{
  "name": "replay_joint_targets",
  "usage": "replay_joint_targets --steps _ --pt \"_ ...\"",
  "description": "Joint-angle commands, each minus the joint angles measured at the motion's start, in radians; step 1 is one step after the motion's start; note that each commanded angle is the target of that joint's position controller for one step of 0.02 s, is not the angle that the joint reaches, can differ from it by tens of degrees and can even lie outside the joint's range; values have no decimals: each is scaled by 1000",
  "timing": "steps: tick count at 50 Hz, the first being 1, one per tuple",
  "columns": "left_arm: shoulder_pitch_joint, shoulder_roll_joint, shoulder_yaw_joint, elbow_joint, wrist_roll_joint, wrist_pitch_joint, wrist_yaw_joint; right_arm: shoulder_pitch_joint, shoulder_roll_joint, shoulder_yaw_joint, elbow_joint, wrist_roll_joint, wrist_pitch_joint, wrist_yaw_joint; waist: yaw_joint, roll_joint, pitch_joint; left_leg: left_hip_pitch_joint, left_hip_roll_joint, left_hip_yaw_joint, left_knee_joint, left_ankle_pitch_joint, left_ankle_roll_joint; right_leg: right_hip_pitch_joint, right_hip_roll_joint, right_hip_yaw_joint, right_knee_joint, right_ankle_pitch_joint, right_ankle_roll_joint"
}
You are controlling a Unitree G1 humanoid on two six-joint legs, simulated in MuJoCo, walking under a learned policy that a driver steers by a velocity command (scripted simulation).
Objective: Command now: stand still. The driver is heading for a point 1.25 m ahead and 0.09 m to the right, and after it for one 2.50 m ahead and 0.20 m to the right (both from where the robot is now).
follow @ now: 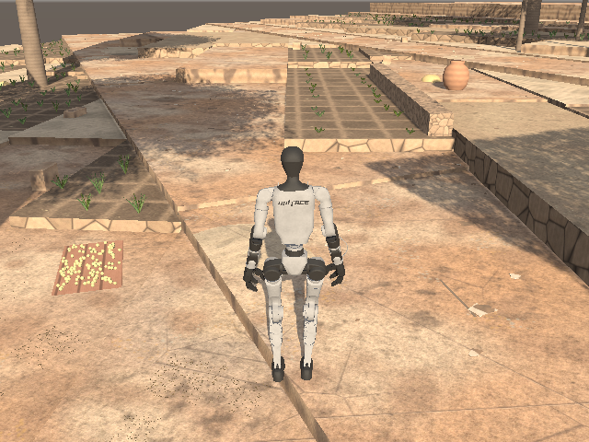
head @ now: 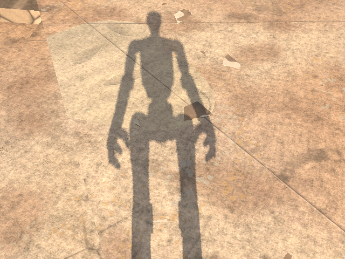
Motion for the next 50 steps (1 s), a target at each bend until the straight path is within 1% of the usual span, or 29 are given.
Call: replay_joint_targets --steps 1,4,6,9,12,15,17,18,19,20,21,22,23,24,25,26,29,32,34,35,36,37,38,39,40,43,45,47,50 --pt "-8 87 15 -33 -17 1 3 157 -23 -4 43 2 -4 -3 -48 141 -26 234 -11 52 -135 488 37 -148 -66 113 2 119 -44" --pt "-35 123 33 -37 -4 0 -5 230 -42 -12 78 -35 -16 2 -66 59 -30 270 77 -9 -63 467 140 -232 -11 47 80 -249 -10" --pt "15 88 31 -38 16 11 -20 154 -82 -24 57 -48 -32 10 7 -20 59 112 142 -67 -36 280 190 -237 -32 87 60 -406 -40" --pt "52 127 43 -27 0 7 -21 62 -18 -11 2 -14 -43 24 36 -137 131 -109 -8 80 190 -1 110 -186 -148 346 -173 -591 -166" --pt "82 167 53 -41 6 -13 -18 -63 -47 -19 -64 -14 -52 35 86 -141 187 -451 -1 6 336 -177 100 -23 -288 602 -280 -573 -274" --pt "73 165 60 -41 17 -51 -11 -50 -45 -22 -76 -21 -80 43 49 -71 166 -517 63 -61 308 -105 87 23 -315 601 -233 -366 -264" --pt "19 167 66 -52 22 -64 -10 11 -33 -20 -51 -13 -83 51 5 -33 111 -341 55 -30 172 -2 74 -52 -257 458 -180 -211 -210" --pt "-33 161 63 -64 18 -64 -20 128 -19 -23 -5 -4 -86 54 -52 18 76 -146 -7 78 104 41 65 -152 -182 326 -140 -149 -188" --pt "-103 163 60 -74 21 -61 -26 282 -12 -30 50 0 -95 53 -155 107 64 47 -54 162 3 94 55 -209 -87 191 -1 -46 -156" --pt "-163 156 57 -82 24 -71 -35 482 -32 -51 118 -4 -107 48 -270 242 1 332 -32 131 -65 226 79 -332 -6 70 306 185 -110" --pt "-234 131 54 -120 17 -91 -51 616 -82 -69 166 -23 -108 34 -334 409 -24 466 137 -192 -225 191 168 -511 75 9 698 96 -43" --pt "-235 84 42 -149 12 -109 -66 544 -56 -45 160 -45 -109 24 -215 329 45 419 326 -551 -320 334 235 -673 86 92 873 -133 -19" --pt "-244 86 39 -152 0 -109 -68 406 -45 -34 112 -63 -110 23 -141 68 90 387 352 -529 -305 379 273 -734 23 138 908 -91 -28" --pt "-222 95 39 -167 0 -98 -68 275 -99 -41 66 -82 -121 22 -81 33 14 364 316 -409 -278 484 239 -692 8 99 883 -119 -9" --pt "-226 119 42 -196 12 -81 -69 169 -124 -42 38 -73 -137 27 -20 13 14 286 284 -346 -321 498 215 -637 -24 36 792 -138 0" --pt "-283 130 43 -227 25 -62 -73 129 -114 -36 34 -58 -157 29 -12 5 52 185 238 -274 -380 530 198 -563 -8 -41 701 -130 13" --pt "-308 83 34 -256 14 -20 -91 167 -96 -32 85 -23 -166 15 15 50 102 64 172 -166 -451 673 188 -314 34 -121 330 -1 25" --pt "-108 116 53 -187 12 1 -69 156 -145 -48 84 -15 -165 10 107 102 -19 42 127 -105 -213 1031 155 73 111 -173 97 120 25" --pt "65 148 67 -140 16 8 -55 81 -167 -58 57 -9 -156 11 202 153 -82 41 128 -111 58 1080 130 235 56 -79 -33 207 -27" --pt "212 167 80 -98 10 2 -52 -13 -178 -68 26 2 -137 12 294 130 -103 -3 73 -89 366 915 115 338 -28 5 -224 331 -109" --pt "215 166 81 -61 12 -9 -58 -53 -115 -61 -18 -14 -117 27 235 4 -122 -252 -8 -105 658 22 144 492 -134 141 -203 213 -148" --pt "150 160 64 -91 19 -37 -69 -12 -21 -35 -65 -14 -113 37 120 7 -128 -370 -14 -190 752 -75 205 466 -226 285 -118 153 -141" --pt "-8 186 61 -116 9 -43 -61 155 -50 -39 -73 7 -96 49 -18 -91 -62 -462 -15 -140 707 33 183 360 -354 543 -341 -70 -242" --pt "-104 154 62 -148 -5 -51 -58 175 -86 -35 -54 -31 -77 46 -38 -68 41 -503 26 -103 721 27 161 198 -401 636 -438 -332 -299" --pt "-107 96 43 -160 -8 -75 -61 113 -135 -46 -59 -40 -70 43 -31 27 124 -482 43 -107 701 17 137 89 -355 598 -487 -277 -277" --pt "18 132 43 -91 -8 -130 -48 26 -141 -45 -90 -32 -59 59 -37 109 141 -476 97 -108 611 117 113 55 -291 437 -529 93 -192" --pt "77 150 45 -60 -9 -141 -52 -19 -134 -42 -106 -25 -58 66 -32 105 115 -508 99 -76 566 172 109 121 -244 326 -517 409 -148" --pt "118 119 32 -50 -13 -127 -52 -93 -112 -32 -135 -22 -59 77 -15 82 77 -467 89 -21 437 268 98 150 -187 194 -484 673 -82" --pt "195 123 20 -32 -15 -125 -40 -197 -88 -17 -176 -16 -64 78 15 22 33 -477 49 38 321 347 94 273 -164 125 -429 988 -31"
